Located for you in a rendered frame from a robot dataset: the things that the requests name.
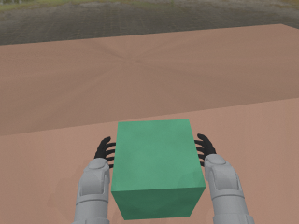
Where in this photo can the robot left hand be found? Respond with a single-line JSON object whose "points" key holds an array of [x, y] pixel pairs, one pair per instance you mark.
{"points": [[102, 151]]}

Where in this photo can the robot left forearm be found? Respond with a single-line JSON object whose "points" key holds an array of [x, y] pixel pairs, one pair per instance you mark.
{"points": [[93, 194]]}

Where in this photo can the carton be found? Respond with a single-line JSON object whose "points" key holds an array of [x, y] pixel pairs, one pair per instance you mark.
{"points": [[156, 169]]}

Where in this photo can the robot right forearm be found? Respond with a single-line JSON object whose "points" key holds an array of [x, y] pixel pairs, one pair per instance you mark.
{"points": [[226, 192]]}

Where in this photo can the robot right hand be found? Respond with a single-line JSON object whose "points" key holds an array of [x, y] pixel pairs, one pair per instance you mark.
{"points": [[207, 148]]}

